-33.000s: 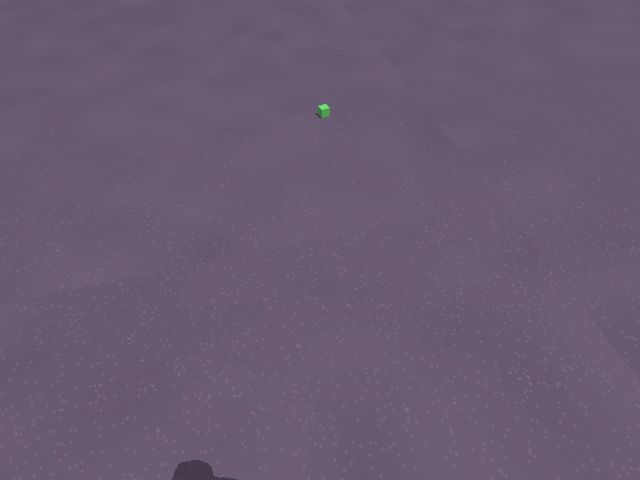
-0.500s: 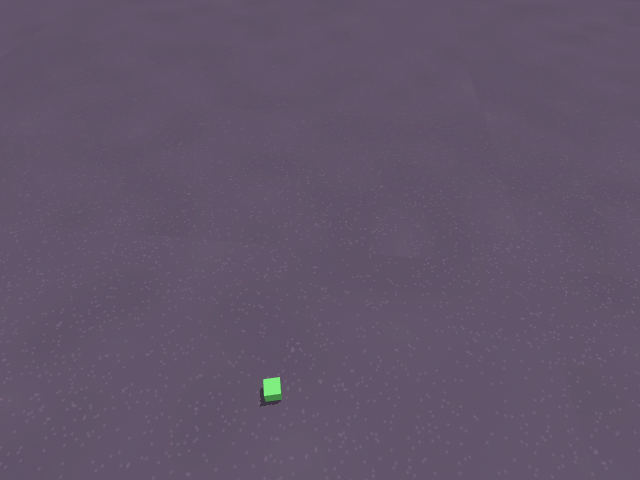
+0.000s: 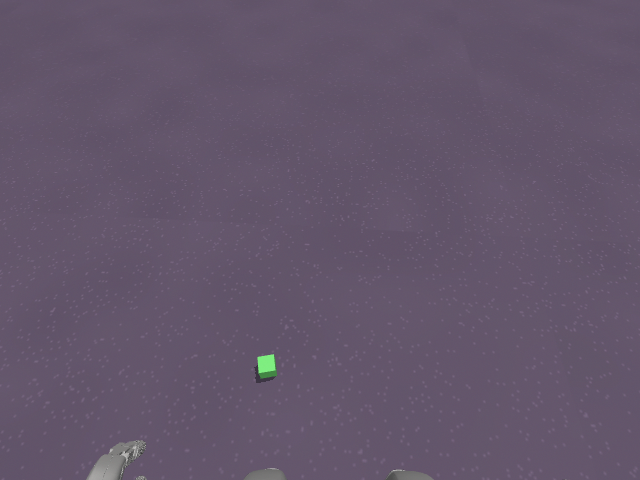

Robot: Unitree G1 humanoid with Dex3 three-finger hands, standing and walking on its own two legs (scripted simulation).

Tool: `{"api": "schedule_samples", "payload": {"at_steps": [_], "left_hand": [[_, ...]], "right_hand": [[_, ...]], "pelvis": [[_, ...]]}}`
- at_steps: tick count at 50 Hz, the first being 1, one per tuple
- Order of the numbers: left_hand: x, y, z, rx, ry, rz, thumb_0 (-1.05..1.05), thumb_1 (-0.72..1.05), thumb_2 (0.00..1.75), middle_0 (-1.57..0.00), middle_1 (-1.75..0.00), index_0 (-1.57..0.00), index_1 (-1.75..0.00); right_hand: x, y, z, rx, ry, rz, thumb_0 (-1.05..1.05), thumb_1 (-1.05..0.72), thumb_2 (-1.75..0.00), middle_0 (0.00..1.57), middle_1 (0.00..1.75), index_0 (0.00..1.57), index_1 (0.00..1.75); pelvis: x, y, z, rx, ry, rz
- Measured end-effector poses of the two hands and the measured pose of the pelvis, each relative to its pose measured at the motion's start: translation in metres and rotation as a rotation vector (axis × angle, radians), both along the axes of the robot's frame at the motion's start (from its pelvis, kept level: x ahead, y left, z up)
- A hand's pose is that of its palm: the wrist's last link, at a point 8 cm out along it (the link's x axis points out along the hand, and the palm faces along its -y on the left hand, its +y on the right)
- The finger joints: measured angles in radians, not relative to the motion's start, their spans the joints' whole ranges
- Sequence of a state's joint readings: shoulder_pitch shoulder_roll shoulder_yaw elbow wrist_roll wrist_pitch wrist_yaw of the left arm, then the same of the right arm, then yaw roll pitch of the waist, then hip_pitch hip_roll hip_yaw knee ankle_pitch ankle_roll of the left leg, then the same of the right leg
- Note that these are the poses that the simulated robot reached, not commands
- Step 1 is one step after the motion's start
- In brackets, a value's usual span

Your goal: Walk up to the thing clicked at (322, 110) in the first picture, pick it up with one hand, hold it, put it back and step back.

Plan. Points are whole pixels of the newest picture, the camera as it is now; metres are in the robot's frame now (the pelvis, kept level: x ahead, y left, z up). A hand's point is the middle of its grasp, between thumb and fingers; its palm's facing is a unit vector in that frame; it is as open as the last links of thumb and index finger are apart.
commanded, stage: walk up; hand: left
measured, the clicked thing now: (267, 366) +0.50 +0.21 -0.74
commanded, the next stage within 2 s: stand in 0.50 s
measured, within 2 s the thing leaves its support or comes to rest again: neither
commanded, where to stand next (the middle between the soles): +0.10 -0.01 m, yaw -2 degrees
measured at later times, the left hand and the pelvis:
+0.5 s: hand out of the picture +0.09 +0.26 -0.15, palm faces +0.00 -0.95 -0.32, open 7.4 cm; pelvis +0.01 +0.00 +0.01, yaw +0 degrees
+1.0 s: hand (153, 471) +0.15 +0.26 -0.14, palm faces -0.03 -0.94 -0.33, open 7.4 cm; pelvis +0.06 +0.01 +0.02, yaw +0 degrees
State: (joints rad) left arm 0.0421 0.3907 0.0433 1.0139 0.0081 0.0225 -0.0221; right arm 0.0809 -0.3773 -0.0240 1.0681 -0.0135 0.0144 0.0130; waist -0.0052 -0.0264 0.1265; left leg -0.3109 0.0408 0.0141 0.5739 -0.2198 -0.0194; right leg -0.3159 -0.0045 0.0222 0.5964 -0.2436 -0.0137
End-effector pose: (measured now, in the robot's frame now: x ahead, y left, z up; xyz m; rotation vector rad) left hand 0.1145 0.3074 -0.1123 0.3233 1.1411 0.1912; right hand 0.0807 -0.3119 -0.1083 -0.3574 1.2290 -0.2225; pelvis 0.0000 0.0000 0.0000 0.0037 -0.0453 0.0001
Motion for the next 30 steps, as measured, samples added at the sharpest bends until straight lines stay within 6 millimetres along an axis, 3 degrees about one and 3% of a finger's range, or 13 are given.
{"api": "schedule_samples", "payload": {"at_steps": [10, 20, 30], "left_hand": [[-0.038, -0.007, -0.002, -0.004, 0.104, 0.023, 0.01, 0.9, 0.9, -0.21, -0.3, -0.2, -0.3], [-0.034, -0.002, -0.002, -0.028, 0.093, 0.043, 0.01, 0.9, 0.9, -0.21, -0.3, -0.2, -0.3], [-0.022, -0.002, 0.003, -0.024, 0.094, 0.025, 0.01, 0.9, 0.9, -0.21, -0.3, -0.2, -0.3]], "right_hand": [[-0.013, -0.005, -0.002, 0.012, 0.014, -0.011, 0.01, -0.9, -0.9, 0.2, 0.3, 0.2, 0.29], [-0.018, 0.009, 0.001, 0.023, 0.06, -0.007, 0.01, -0.9, -0.9, 0.2, 0.3, 0.21, 0.29], [0.014, 0.019, 0.006, 0.04, 0.004, 0.003, 0.01, -0.9, -0.9, 0.2, 0.3, 0.21, 0.29]], "pelvis": [[-0.004, -0.003, 0.003, -0.001, 0.004, -0.003], [0.004, 0.003, 0.008, -0.006, 0.021, -0.002], [0.023, 0.005, 0.014, -0.01, 0.025, -0.001]]}}
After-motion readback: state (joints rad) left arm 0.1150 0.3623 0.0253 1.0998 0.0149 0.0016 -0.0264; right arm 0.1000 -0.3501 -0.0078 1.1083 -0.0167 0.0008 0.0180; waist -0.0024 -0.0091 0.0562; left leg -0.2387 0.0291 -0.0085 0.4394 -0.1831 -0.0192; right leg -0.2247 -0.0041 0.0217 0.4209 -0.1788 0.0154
